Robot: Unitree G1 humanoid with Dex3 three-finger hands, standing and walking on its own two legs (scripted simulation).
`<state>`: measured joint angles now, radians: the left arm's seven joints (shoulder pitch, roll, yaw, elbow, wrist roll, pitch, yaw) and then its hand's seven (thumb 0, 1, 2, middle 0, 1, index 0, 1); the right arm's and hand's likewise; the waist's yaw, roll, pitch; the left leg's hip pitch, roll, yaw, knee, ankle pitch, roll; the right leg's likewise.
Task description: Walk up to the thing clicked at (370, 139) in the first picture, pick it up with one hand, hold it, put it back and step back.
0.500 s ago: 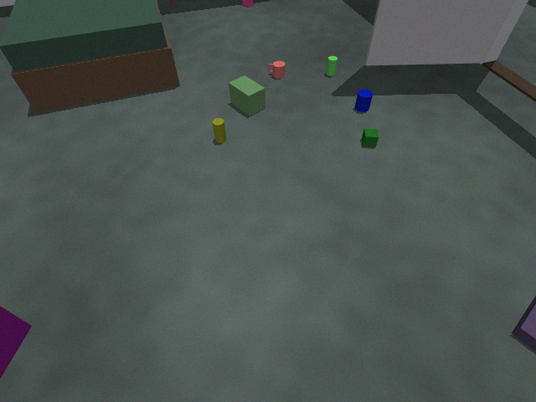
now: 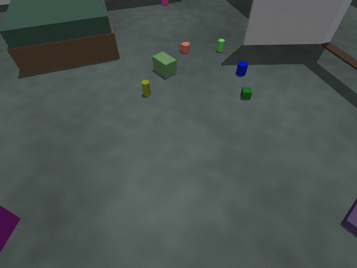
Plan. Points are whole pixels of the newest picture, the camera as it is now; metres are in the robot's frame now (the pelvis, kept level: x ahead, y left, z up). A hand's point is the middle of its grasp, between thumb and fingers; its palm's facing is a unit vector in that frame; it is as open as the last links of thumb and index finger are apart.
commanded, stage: stand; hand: left
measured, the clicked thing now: (246, 93) +1.52 -0.60 -0.75
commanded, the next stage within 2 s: walk up in 0.62 s
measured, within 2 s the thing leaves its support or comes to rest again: neither
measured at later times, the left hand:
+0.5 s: hand out of the picture +0.07 +0.25 -0.16, palm faces -0.02 -0.94 -0.34, open 7.4 cm
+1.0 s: hand (111, 239) +0.22 +0.19 -0.15, palm faces -0.18 -0.88 -0.43, open 7.4 cm
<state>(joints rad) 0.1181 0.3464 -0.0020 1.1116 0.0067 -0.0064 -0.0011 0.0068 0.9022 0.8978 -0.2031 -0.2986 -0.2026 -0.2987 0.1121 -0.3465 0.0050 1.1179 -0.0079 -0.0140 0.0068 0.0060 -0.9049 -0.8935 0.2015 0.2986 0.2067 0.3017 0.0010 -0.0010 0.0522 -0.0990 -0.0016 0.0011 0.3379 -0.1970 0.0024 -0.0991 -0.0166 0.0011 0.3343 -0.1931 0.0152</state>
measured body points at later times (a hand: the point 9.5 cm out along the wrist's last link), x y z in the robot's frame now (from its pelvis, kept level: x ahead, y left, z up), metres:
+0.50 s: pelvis +0.00 +0.00 +0.00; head +0.01 +0.00 +0.45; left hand +0.07 +0.30 -0.13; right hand +0.08 -0.30 -0.13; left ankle -0.01 +0.12 -0.75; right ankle -0.01 -0.13 -0.75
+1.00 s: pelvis +0.08 -0.10 -0.04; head +0.08 -0.11 +0.41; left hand +0.23 +0.24 -0.12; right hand +0.07 -0.46 -0.15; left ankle +0.00 +0.10 -0.72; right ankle +0.11 -0.24 -0.75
